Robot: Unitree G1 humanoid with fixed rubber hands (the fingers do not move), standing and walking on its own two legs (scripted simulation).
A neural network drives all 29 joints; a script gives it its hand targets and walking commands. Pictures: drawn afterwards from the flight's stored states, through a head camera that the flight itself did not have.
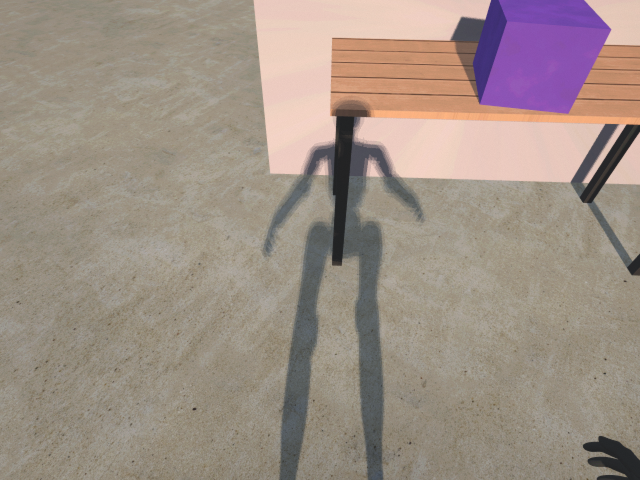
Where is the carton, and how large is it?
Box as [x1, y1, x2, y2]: [473, 0, 611, 113]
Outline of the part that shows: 491,0 473,60 473,67 480,104 568,113 611,29 583,0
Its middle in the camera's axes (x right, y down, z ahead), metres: +0.60 -0.55 +1.11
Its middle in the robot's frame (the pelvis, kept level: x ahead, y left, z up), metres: +1.22 -0.56 +0.06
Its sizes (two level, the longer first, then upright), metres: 0.300 0.237 0.215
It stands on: a table, 0.70 m high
